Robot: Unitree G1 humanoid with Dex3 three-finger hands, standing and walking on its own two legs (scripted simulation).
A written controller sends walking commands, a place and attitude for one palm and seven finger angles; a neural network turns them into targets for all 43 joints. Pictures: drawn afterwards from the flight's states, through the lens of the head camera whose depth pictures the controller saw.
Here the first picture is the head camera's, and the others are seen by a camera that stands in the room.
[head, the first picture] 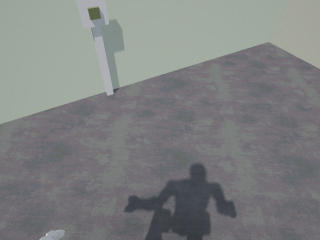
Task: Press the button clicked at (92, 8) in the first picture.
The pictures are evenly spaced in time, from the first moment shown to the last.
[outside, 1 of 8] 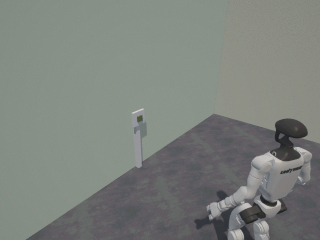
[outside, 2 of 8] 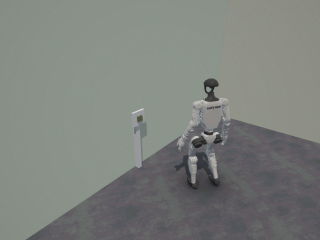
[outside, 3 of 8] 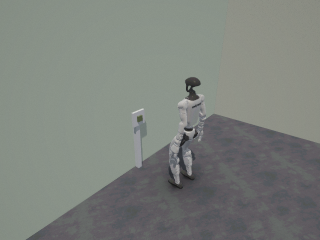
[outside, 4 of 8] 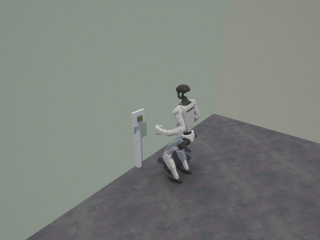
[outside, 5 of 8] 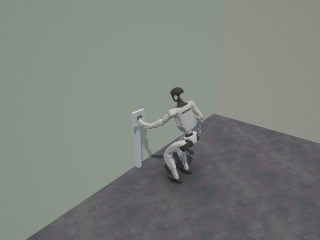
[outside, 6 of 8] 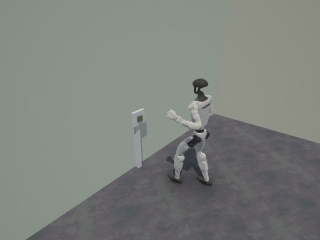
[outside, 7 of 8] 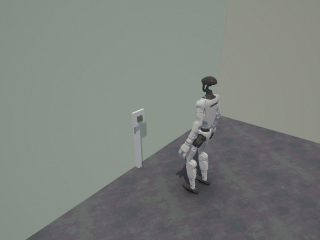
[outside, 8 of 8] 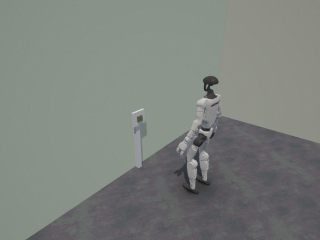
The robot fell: no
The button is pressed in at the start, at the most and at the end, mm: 0 10 0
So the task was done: yes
